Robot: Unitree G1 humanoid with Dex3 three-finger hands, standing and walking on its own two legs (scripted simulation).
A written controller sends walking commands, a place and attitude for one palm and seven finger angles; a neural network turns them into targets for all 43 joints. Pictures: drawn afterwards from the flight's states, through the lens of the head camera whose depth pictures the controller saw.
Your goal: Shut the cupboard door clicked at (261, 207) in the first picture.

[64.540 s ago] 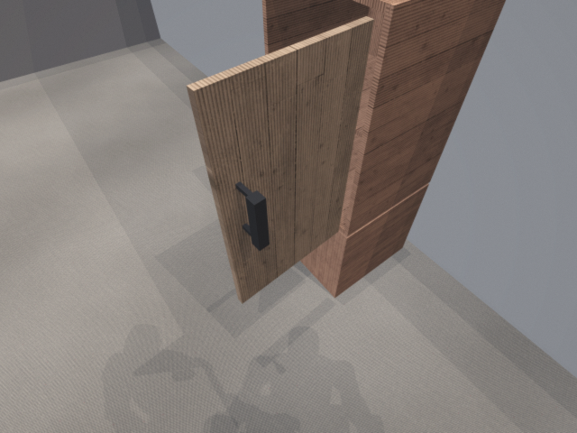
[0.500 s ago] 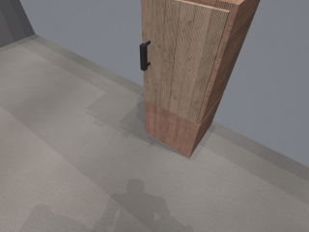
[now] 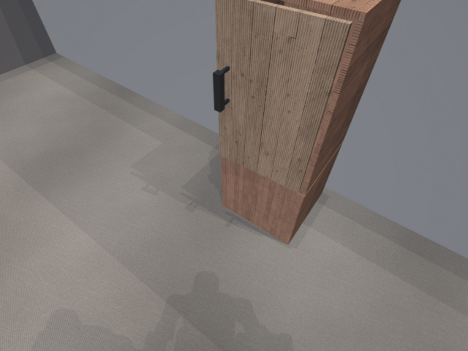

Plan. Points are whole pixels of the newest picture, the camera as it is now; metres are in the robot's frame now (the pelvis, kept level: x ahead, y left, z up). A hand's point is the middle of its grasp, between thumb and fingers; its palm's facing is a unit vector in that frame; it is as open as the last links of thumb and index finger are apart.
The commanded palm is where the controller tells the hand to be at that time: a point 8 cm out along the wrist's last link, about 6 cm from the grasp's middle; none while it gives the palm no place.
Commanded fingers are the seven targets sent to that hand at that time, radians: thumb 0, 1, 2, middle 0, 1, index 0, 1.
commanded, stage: walk to a spot facing it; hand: left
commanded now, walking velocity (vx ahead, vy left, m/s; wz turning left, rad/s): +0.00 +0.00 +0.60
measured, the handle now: (222, 88) +0.85 +0.08 -0.01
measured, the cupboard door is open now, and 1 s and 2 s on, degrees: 3 3 3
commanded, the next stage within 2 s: none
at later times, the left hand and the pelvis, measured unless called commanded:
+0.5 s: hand out of the picture +0.00 +0.25 -0.18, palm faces +0.29 -0.92 -0.27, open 7.4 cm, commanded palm none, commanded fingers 0.00 0.90 0.90 -0.20 -0.30 -0.20 -0.30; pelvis -0.02 +0.02 -0.01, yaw +17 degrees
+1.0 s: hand out of the picture -0.10 +0.19 -0.18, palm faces +0.61 -0.75 -0.25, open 7.4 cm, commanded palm none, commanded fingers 0.00 0.90 0.90 -0.20 -0.30 -0.20 -0.30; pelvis -0.03 -0.01 -0.02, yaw +39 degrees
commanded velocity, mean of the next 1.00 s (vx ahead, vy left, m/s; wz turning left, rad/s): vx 0.00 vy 0.00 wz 0.60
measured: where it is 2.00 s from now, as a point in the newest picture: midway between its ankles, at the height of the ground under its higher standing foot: outside the picture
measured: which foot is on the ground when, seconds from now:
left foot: down 0.00-0.70, up 0.72-1.00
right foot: down 0.00-0.30, up 0.32-0.68, down 0.70-1.00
